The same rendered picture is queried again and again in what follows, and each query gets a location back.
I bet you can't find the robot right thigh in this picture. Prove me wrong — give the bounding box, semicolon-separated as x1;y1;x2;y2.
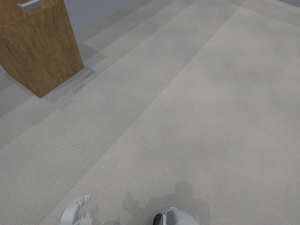
160;209;199;225

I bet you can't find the left robot hand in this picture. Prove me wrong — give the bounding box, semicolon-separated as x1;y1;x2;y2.
58;195;93;225

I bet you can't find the handle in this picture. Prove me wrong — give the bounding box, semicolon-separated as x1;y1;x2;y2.
17;0;44;12

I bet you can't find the cabinet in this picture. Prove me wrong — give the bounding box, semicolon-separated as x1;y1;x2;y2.
0;0;84;98

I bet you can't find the drawer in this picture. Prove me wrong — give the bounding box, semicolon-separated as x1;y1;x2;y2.
0;0;61;27

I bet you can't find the right robot foot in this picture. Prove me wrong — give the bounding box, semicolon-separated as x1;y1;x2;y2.
153;213;162;225

